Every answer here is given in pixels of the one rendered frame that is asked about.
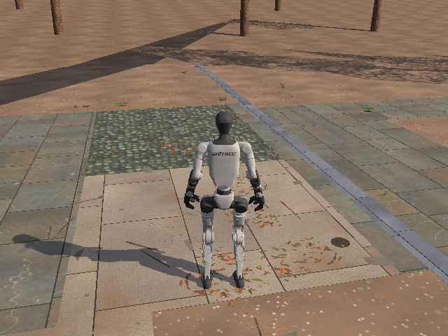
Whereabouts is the robot left hand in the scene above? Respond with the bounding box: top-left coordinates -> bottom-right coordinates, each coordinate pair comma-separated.
184,194 -> 200,209

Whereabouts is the robot right upper arm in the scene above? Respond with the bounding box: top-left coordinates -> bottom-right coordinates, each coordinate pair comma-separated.
239,141 -> 257,180

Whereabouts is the robot left forearm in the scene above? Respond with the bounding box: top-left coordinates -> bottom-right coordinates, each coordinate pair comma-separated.
185,169 -> 199,197

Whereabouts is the robot left upper arm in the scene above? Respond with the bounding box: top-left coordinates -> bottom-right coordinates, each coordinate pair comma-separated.
191,141 -> 209,180

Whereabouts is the left robot thigh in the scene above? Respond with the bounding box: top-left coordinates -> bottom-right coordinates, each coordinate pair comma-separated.
200,195 -> 214,244

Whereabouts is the robot right hand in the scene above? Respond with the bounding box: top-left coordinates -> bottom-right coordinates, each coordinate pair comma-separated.
248,195 -> 265,211

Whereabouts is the robot right forearm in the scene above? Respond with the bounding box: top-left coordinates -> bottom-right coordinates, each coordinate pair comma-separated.
250,169 -> 263,197

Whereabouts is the robot head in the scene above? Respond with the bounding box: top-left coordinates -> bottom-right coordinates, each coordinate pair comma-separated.
212,111 -> 236,145

